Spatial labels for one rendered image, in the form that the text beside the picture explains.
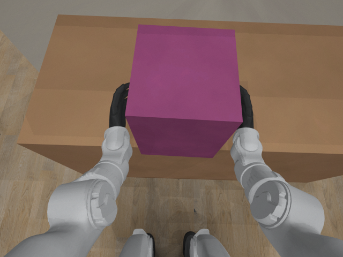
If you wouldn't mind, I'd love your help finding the robot left forearm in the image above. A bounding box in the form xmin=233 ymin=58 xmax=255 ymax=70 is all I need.
xmin=47 ymin=126 xmax=132 ymax=222

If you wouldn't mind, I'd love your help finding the robot right upper arm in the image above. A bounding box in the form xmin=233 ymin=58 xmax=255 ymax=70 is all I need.
xmin=250 ymin=180 xmax=343 ymax=257

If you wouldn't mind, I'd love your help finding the robot right hand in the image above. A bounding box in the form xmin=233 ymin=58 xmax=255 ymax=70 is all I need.
xmin=238 ymin=85 xmax=254 ymax=129

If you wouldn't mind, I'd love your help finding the robot left hand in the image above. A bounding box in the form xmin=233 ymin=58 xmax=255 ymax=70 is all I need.
xmin=109 ymin=83 xmax=130 ymax=127

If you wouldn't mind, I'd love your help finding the robot right foot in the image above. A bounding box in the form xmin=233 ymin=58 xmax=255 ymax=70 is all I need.
xmin=183 ymin=231 xmax=195 ymax=257

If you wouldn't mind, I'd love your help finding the robot left shin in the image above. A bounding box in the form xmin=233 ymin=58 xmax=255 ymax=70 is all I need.
xmin=132 ymin=229 xmax=147 ymax=236

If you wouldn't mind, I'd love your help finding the robot left upper arm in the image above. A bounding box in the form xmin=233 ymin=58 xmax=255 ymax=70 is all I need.
xmin=3 ymin=179 xmax=117 ymax=257

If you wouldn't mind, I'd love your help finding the robot right forearm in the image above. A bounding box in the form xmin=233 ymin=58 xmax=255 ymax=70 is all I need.
xmin=230 ymin=127 xmax=288 ymax=204

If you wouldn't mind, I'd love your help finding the pedestal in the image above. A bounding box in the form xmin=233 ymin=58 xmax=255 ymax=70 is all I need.
xmin=17 ymin=14 xmax=343 ymax=183

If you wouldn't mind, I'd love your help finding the carton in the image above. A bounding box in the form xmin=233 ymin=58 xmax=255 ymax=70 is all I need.
xmin=125 ymin=24 xmax=243 ymax=158

